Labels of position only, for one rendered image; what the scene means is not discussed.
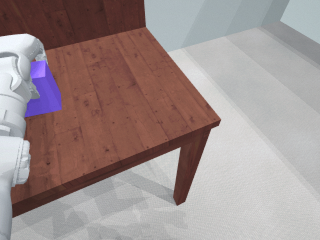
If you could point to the table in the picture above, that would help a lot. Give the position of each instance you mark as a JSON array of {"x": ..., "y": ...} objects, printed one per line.
[{"x": 124, "y": 101}]

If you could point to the robot left hand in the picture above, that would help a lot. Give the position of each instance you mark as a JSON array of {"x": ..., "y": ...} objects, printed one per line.
[{"x": 29, "y": 46}]

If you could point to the robot left upper arm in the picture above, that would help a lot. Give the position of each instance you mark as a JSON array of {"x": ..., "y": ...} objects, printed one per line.
[{"x": 14, "y": 170}]

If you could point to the sponge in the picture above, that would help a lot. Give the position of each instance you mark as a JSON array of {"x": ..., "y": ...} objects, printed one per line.
[{"x": 50, "y": 95}]

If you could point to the robot left forearm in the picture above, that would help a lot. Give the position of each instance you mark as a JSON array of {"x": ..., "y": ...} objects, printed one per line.
[{"x": 15, "y": 69}]

